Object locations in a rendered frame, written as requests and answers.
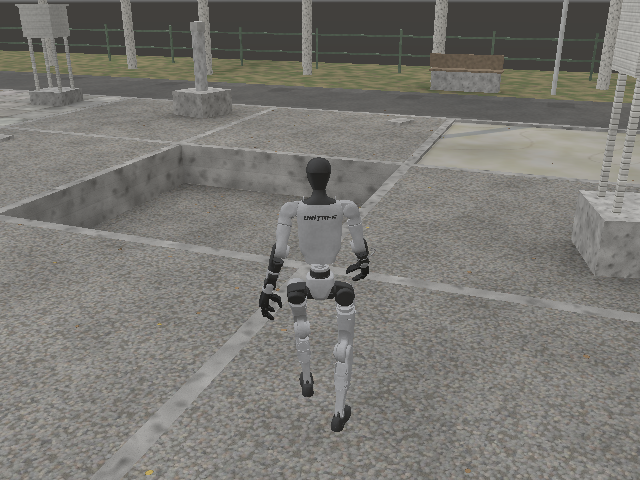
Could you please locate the robot right hand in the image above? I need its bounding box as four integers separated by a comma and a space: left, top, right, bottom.
346, 262, 369, 281

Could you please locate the robot right forearm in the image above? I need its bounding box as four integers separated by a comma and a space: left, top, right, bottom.
355, 238, 370, 268

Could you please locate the left robot shin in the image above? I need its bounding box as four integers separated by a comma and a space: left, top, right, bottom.
294, 322, 311, 384

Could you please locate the right robot foot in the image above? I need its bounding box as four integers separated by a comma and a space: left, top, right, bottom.
331, 405, 351, 432

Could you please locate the robot left forearm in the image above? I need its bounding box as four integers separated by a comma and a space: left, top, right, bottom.
262, 243, 284, 294

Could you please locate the robot right upper arm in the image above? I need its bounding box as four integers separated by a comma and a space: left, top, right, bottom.
340, 200, 366, 253

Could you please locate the robot left hand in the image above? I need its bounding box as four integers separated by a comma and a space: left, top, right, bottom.
259, 291, 282, 320

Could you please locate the robot left upper arm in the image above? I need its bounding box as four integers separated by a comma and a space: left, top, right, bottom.
274, 201, 299, 259

